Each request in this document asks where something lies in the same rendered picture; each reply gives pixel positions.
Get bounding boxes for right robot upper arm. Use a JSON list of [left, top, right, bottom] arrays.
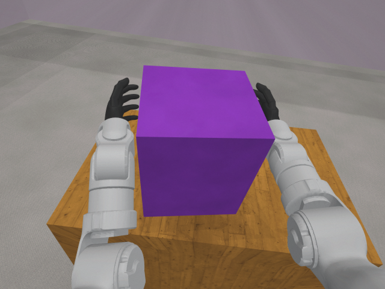
[[287, 206, 385, 289]]

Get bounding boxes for carton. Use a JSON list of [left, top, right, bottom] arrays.
[[136, 65, 275, 217]]

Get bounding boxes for right robot hand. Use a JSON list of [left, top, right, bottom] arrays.
[[253, 83, 280, 121]]

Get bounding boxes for left robot hand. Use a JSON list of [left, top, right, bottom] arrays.
[[105, 78, 140, 121]]

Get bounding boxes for left robot upper arm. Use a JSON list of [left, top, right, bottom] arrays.
[[72, 242, 146, 289]]

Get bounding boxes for robot right forearm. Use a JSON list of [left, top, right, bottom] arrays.
[[266, 119, 367, 255]]

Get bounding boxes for robot left forearm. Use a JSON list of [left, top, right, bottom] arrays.
[[72, 117, 137, 278]]

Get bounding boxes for pedestal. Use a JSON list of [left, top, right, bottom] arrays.
[[47, 110, 383, 289]]

